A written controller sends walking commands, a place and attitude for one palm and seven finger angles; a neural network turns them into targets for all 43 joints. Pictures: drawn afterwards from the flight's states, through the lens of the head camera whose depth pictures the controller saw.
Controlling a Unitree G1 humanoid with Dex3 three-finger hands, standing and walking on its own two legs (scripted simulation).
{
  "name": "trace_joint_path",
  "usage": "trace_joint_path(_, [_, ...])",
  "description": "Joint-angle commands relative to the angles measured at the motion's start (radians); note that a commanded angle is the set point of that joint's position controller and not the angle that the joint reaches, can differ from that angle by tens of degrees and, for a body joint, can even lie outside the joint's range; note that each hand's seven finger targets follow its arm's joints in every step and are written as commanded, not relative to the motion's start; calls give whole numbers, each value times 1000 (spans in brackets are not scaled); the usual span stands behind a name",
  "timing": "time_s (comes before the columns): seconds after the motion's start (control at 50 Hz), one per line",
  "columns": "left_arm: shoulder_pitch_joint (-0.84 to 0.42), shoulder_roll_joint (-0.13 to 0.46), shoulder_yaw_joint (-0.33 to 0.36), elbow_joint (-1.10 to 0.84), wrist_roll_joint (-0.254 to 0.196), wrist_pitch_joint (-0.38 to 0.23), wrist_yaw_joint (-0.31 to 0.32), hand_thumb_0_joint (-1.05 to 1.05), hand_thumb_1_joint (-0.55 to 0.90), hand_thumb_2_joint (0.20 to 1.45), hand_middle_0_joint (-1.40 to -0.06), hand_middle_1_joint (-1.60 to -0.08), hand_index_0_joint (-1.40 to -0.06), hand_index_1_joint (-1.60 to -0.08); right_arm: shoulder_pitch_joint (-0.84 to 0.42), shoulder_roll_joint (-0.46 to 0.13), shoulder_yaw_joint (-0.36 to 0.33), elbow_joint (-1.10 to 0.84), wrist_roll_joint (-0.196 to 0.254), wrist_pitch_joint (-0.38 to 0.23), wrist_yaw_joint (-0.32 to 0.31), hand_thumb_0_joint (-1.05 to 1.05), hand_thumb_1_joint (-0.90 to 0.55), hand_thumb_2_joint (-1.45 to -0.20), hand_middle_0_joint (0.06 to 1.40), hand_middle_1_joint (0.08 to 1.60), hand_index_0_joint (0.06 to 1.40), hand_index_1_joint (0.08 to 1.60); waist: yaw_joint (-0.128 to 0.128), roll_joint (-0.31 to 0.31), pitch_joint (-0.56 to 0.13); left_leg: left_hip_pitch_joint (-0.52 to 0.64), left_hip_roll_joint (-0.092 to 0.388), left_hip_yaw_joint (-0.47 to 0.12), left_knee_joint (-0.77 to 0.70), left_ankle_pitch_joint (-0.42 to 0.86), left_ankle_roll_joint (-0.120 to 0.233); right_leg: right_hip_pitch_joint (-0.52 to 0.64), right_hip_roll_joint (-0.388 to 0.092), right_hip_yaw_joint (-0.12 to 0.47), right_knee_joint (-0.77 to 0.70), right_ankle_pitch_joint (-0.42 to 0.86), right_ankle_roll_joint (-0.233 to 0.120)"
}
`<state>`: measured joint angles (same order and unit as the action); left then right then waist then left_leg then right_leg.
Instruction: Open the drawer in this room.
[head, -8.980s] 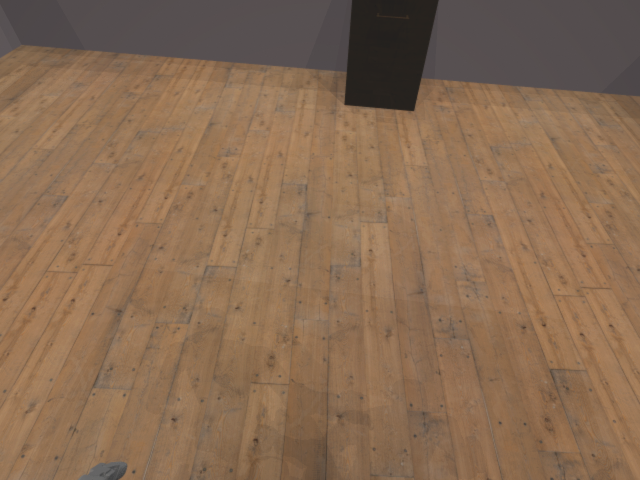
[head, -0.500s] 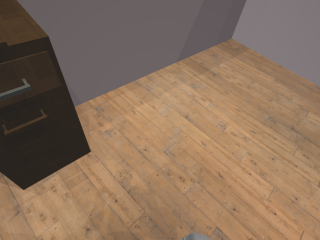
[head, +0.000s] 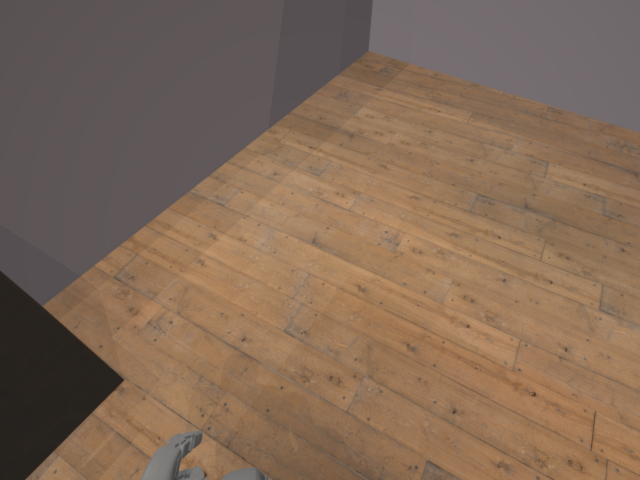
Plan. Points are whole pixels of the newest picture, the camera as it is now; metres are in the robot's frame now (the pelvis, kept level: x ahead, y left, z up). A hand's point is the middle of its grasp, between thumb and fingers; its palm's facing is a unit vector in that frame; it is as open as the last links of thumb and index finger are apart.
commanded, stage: turn to face it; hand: left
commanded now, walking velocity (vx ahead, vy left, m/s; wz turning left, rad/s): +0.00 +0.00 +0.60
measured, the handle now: out of the picture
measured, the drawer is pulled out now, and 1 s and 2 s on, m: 0.00 0.00 0.00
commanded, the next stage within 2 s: take the last steps up to it in 1.48 s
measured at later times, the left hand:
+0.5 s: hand out of the picture +0.02 +0.27 -0.16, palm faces +0.30 -0.91 -0.27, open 7.4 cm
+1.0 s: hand out of the picture -0.05 +0.15 -0.14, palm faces +0.56 -0.78 -0.27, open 7.4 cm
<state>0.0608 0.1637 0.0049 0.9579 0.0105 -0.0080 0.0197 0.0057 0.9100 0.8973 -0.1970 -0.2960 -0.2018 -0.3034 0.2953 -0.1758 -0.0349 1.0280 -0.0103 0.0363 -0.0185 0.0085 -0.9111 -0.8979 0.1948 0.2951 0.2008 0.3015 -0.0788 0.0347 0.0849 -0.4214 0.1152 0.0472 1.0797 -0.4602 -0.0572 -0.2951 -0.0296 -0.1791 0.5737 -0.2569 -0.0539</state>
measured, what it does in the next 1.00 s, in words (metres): steps on the spot, turning left: left foot, then right foot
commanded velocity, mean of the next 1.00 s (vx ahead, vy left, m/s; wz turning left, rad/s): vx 0.00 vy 0.00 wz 0.59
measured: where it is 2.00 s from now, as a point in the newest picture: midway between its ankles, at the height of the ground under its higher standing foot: outside the picture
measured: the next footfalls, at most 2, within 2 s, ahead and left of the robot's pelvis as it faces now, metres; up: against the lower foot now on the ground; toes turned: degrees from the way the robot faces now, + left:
left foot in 0.20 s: +0.06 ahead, +0.14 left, +0.00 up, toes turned +17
right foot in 0.72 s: +0.09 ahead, -0.13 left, +0.00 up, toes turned +23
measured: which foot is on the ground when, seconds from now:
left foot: up 0.00-0.18, down 0.20-0.72, up 0.74-1.00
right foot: down 0.00-0.20, up 0.22-0.70, down 0.72-1.00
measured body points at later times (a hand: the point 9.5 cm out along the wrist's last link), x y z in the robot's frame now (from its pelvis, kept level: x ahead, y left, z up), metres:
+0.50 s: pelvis +0.01 +0.03 +0.01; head +0.04 +0.06 +0.46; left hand +0.01 +0.32 -0.14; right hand +0.14 -0.20 -0.12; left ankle +0.02 +0.13 -0.73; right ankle +0.03 -0.14 -0.65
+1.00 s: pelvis +0.00 -0.06 +0.01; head +0.04 -0.06 +0.46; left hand -0.08 +0.19 -0.12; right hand +0.21 -0.24 -0.14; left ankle -0.10 +0.07 -0.65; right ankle +0.05 -0.14 -0.73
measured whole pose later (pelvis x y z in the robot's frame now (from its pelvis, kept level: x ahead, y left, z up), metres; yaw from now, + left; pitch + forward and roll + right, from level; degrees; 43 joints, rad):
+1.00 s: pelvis +0.00 -0.06 +0.01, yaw +36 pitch -1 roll +3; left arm 0.21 0.18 0.02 0.90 0.02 0.01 0.02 0.01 0.90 0.90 -0.20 -0.30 -0.21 -0.30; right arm 0.18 -0.28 -0.10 0.94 -0.02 0.09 0.04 0.01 -0.91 -0.90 0.19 0.30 0.20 0.30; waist -0.02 0.01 0.08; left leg -0.45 0.04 0.02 1.03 -0.41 -0.09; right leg -0.21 -0.13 -0.20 0.52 -0.29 -0.01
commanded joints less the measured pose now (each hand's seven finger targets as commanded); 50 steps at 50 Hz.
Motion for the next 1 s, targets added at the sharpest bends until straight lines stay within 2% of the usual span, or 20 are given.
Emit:
trace_joint_path(0.0, [42, 173, 52, -46, 8, -4, 19, 0, 900, 900, -200, -300, -200, -300, 70, -50, -11, -42, 2, 6, 13, 0, -900, -900, 200, 300, 200, 300, 55, -175, -73, 36, -3, 25, -92, 16, -4, 18, -306, 118, -259, 316, -101])
trace_joint_path(0.06, [71, 190, 70, -51, 13, 2, 21, 0, 900, 900, -200, -300, -200, -300, 0, -49, -20, -79, 1, 0, 24, 0, -900, -900, 200, 300, 200, 300, 80, -191, -61, 34, -9, 52, -203, 17, 0, 42, -327, 98, -217, 298, -92])
trace_joint_path(0.12, [80, 193, 84, -55, 12, 10, 20, 0, 900, 900, -200, -300, -200, -300, 17, -54, -31, -91, -5, -6, 30, 0, -900, -900, 200, 300, 200, 300, 61, -174, -77, 116, -25, 82, -409, 143, 8, 39, -315, 51, -114, 232, -39])
trace_joint_path(0.14, [82, 185, 85, -61, 6, 16, 17, 0, 900, 900, -200, -300, -200, -300, 42, -73, -38, -88, -8, -10, 32, 0, -900, -900, 200, 300, 200, 300, 45, -110, -90, 185, -27, 82, -509, 239, 15, 1, -291, 22, -44, 166, -3])
trace_joint_path(0.16, [101, 149, 85, -77, 0, 25, 13, 0, 900, 900, -200, -300, -200, -300, 65, -137, -52, -94, -13, -17, 33, 0, -900, -900, 200, 300, 200, 300, 35, 83, -95, 237, 76, -94, -631, 357, 68, -102, -210, -14, 103, -17, 56])
trace_joint_path(0.18, [93, 91, 76, -119, -6, 30, 9, 0, 900, 900, -200, -300, -200, -300, 97, -235, -74, -113, -22, -22, 29, 0, -900, -900, 200, 300, 200, 300, 13, 331, -85, 255, 301, -404, -767, 566, 199, -256, -86, -32, 322, -351, 128])
trace_joint_path(0.2, [9, 111, 67, -145, 8, 37, 13, 0, 900, 900, -200, -300, -200, -300, 119, -259, -80, -100, -25, -24, 17, 0, -900, -900, 200, 300, 200, 300, -22, 280, -89, 211, 348, -492, -818, 512, 262, -272, -72, 85, 520, -395, 119])
trace_joint_path(0.26, [43, 115, 84, -107, 9, 26, -1, 0, 900, 900, -200, -300, -200, -300, -11, -206, -63, -132, -18, -38, 3, 0, -900, -900, 200, 300, 200, 300, 47, 123, -134, 281, 211, -310, -751, 566, 218, -331, -83, 176, 633, -179, 125])
trace_joint_path(0.32, [83, 131, 86, -81, 5, 29, -4, 0, 900, 900, -200, -300, -200, -300, -32, -201, -59, -147, -11, -45, 1, 0, -900, -900, 200, 300, 200, 300, 54, 88, -170, 325, 151, -223, -734, 680, 206, -282, -74, 174, 580, -130, 143])
trace_joint_path(0.52, [35, 157, 80, -121, -2, 38, 4, 0, 900, 900, -200, -300, -200, -300, -35, -262, -84, -156, -15, -18, 18, 0, -900, -900, 200, 300, 200, 300, 24, 122, -134, 290, 128, -363, -759, 485, 229, -206, -36, 180, 366, -185, 153])
trace_joint_path(0.6, [79, 157, 74, -130, -7, 33, 7, 0, 900, 900, -200, -300, -200, -300, -86, -277, -94, -183, -18, -5, 24, 0, -900, -900, 200, 300, 200, 300, 44, 144, -134, 185, 99, -422, -739, 443, 220, -56, 3, 168, 175, -189, 131])
trace_joint_path(0.64, [166, 168, 78, -118, -11, 26, 9, 0, 900, 900, -200, -300, -200, -300, -125, -271, -98, -202, -14, 1, 27, 0, -900, -900, 200, 300, 200, 300, 82, 131, -161, 106, 54, -418, -697, 402, 185, 95, 19, 151, -17, -91, 120])
trace_joint_path(0.66, [228, 194, 87, -110, -8, 19, 12, 0, 900, 900, -200, -300, -200, -300, -147, -248, -97, -216, -8, 4, 30, 0, -900, -900, 200, 300, 200, 300, 115, 79, -169, 1, 7, -382, -638, 298, 138, 232, -15, 166, -189, -13, 108])
trace_joint_path(0.68, [252, 286, 104, -119, 13, 6, 20, 0, 900, 900, -200, -300, -200, -300, -132, -174, -88, -231, 3, 8, 36, 0, -900, -900, 200, 300, 200, 300, 126, -189, -156, -205, -128, -232, -398, 77, 46, 343, -264, 426, -370, -150, 28])
trace_joint_path(0.7, [185, 352, 104, -152, 15, 10, 22, 0, 900, 900, -200, -300, -200, -300, -146, -162, -84, -254, -5, 7, 36, 0, -900, -900, 200, 300, 200, 300, 116, -330, -104, -257, -190, -113, -135, -103, 0, 192, -485, 604, -399, -95, -76])
trace_joint_path(0.72, [133, 304, 101, -167, 8, 7, 26, 0, 900, 900, -200, -300, -200, -300, -166, -199, -91, -245, -17, 13, 37, 0, -900, -900, 200, 300, 200, 300, 99, -262, -85, -207, -133, -152, -4, -79, 19, 89, -448, 520, -369, -22, -92])
trace_joint_path(0.78, [26, 214, 70, -180, 9, -1, 17, 0, 900, 900, -200, -300, -200, -300, -111, -177, -89, -185, -16, 32, 53, 0, -900, -900, 200, 300, 200, 300, 29, -201, -6, -164, -98, -94, 179, 93, -4, 1, -284, 259, -289, 118, -43])
trace_joint_path(0.8, [25, 206, 71, -179, 12, -3, 19, 0, 900, 900, -200, -300, -200, -300, -94, -171, -86, -177, -12, 33, 56, 0, -900, -900, 200, 300, 200, 300, 24, -206, -18, -154, -92, -76, 175, 107, -11, 15, -276, 223, -278, 152, -39])
trace_joint_path(0.88, [131, 228, 75, -148, 12, -1, 18, 0, 900, 900, -200, -300, -200, -300, -159, -164, -75, -187, -12, 35, 57, 0, -900, -900, 200, 300, 200, 300, 83, -224, -44, -154, -79, -33, 48, 84, -32, 138, -295, 182, -268, 173, -56])
trace_joint_path(0.98, [219, 270, 83, -106, 18, 2, 14, 0, 900, 900, -200, -300, -200, -300, -236, -143, -56, -199, -4, 25, 54, 0, -900, -900, 200, 300, 200, 300, 129, -235, -86, -87, -81, 15, -168, 4, -28, 235, -338, 150, -214, 393, -80])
